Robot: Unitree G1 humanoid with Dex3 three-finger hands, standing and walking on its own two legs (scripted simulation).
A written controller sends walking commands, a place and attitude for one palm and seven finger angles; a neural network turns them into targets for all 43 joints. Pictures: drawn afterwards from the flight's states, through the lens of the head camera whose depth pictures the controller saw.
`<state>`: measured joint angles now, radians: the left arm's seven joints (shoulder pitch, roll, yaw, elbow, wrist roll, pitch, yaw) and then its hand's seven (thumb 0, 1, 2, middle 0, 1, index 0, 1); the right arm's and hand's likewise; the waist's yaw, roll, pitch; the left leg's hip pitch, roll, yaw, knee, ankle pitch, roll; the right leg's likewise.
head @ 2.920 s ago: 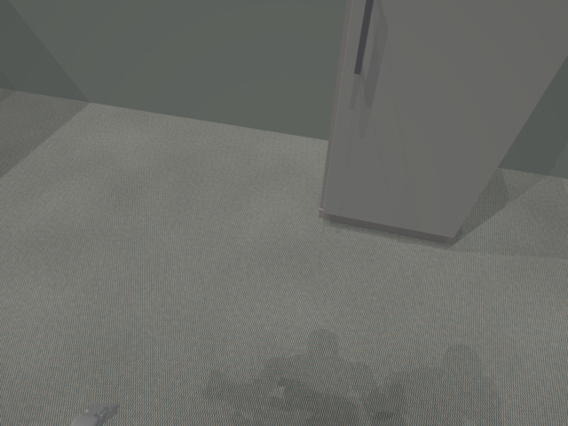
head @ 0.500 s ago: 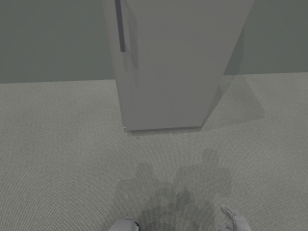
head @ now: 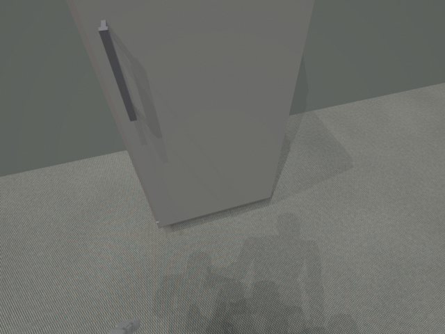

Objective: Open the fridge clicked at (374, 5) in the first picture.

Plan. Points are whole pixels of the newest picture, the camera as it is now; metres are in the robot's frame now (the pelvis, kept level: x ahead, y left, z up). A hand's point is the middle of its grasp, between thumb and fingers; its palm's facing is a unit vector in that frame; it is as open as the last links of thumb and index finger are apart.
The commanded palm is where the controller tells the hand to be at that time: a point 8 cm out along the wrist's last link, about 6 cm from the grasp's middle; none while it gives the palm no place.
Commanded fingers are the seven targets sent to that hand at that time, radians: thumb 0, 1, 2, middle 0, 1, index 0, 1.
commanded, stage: turn to face it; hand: left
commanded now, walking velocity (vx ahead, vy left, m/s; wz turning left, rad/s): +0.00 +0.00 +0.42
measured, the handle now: (119, 75) +0.66 +0.25 +0.12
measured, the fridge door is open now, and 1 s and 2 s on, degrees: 0 0 0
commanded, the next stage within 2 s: take the last steps up to it in 0.38 s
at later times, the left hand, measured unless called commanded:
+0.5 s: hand out of the picture -0.02 +0.26 -0.17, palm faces +0.24 -0.94 -0.24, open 7.4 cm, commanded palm none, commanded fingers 0.00 0.90 0.90 -0.20 -0.30 -0.20 -0.30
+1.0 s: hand out of the picture -0.03 +0.12 -0.16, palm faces +0.31 -0.94 -0.15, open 7.4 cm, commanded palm none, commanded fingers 0.00 0.90 0.90 -0.20 -0.30 -0.20 -0.30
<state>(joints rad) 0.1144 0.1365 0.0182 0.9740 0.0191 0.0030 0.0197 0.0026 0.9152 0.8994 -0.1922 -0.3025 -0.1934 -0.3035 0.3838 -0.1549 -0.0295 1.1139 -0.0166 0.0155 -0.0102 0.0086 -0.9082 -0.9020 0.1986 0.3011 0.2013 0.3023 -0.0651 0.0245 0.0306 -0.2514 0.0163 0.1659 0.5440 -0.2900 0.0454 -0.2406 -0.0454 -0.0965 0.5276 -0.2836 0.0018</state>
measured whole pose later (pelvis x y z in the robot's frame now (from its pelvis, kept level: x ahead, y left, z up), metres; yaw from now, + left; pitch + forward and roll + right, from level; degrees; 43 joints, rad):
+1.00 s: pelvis +0.09 +0.01 +0.01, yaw +13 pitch +0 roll +0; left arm 0.46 0.08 0.02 1.14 0.03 -0.05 0.01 0.00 0.91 0.90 -0.20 -0.30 -0.20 -0.30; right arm 0.25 -0.18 -0.07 1.08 -0.03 0.02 0.01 0.01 -0.91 -0.90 0.20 0.30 0.20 0.30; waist 0.01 0.03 0.03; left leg -0.53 0.10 0.07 0.98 -0.28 -0.01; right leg -0.02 0.04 -0.12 0.33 -0.31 -0.07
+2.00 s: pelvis +0.18 +0.02 +0.00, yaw +12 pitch -1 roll +0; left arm 0.20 0.21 0.06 1.01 0.02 0.06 0.02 0.00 0.91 0.90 -0.20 -0.30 -0.20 -0.30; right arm 0.21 -0.18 -0.05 1.00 -0.02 0.03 -0.01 0.00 -0.91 -0.90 0.20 0.30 0.20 0.30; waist 0.02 -0.05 0.03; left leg -0.19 0.00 0.04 0.56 -0.37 0.01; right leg -0.44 -0.08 -0.05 0.59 -0.26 0.03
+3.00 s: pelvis +0.20 -0.01 +0.00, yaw +12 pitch -1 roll +1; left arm 0.29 0.15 0.00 1.10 0.01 -0.03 0.02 0.01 0.92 0.90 -0.20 -0.30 -0.20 -0.30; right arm 0.28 -0.16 0.01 1.11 -0.02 -0.01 -0.03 0.01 -0.91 -0.90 0.20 0.30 0.20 0.30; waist 0.00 0.02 0.03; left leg -0.15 0.04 0.02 0.47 -0.30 -0.04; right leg -0.19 0.01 -0.07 0.51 -0.31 -0.04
